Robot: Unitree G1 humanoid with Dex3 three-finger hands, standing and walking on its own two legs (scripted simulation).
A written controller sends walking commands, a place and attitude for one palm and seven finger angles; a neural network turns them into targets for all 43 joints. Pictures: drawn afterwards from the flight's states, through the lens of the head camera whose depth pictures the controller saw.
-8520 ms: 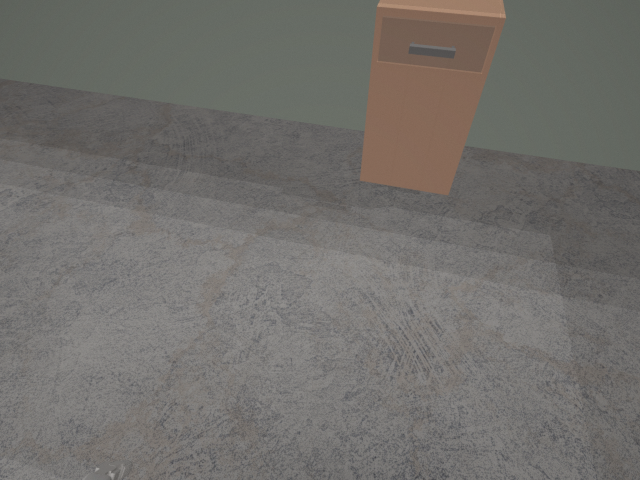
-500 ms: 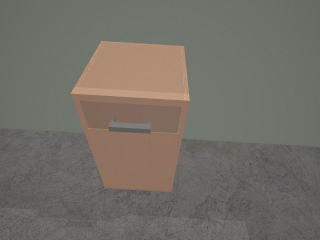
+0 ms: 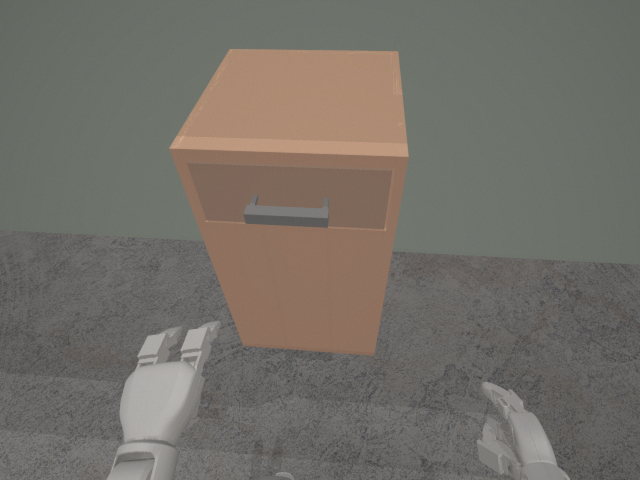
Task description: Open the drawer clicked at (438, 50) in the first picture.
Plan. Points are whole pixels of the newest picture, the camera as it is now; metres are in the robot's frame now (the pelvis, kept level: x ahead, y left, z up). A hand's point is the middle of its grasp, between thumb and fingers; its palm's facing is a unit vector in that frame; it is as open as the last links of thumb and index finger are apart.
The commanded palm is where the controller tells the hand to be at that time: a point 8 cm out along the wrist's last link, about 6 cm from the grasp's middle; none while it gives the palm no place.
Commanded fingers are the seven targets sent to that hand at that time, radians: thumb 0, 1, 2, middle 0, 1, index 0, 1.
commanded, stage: raise the hand with hooked fingers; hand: left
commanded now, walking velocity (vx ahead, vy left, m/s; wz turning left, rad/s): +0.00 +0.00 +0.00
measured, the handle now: (288, 208) +0.60 +0.13 -0.05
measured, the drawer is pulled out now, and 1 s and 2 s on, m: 0.00 0.00 0.00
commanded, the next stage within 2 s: move the hooked fingers above the handle in 1.52 s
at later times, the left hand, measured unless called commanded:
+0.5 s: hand (173, 342) +0.27 +0.22 +0.03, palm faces +0.01 -0.10 -0.99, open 11.3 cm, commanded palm +0.25 +0.22 +0.09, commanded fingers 0.00 -0.15 0.45 -0.28 -0.98 -0.28 -0.98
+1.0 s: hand (173, 259) +0.35 +0.22 +0.10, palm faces +0.06 -0.07 -1.00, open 13.7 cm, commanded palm +0.32 +0.23 +0.16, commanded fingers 0.00 -0.50 0.30 -0.30 -1.20 -0.30 -1.20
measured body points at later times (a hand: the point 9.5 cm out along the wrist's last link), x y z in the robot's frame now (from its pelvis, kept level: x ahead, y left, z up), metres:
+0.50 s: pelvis +0.05 -0.02 +0.02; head +0.08 -0.04 +0.46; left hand +0.26 +0.22 +0.09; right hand +0.25 -0.21 -0.09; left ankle +0.06 +0.08 -0.69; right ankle +0.04 -0.11 -0.69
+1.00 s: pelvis +0.07 -0.03 +0.03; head +0.09 -0.06 +0.48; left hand +0.34 +0.22 +0.16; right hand +0.29 -0.24 -0.07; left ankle +0.06 +0.08 -0.69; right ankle +0.04 -0.12 -0.69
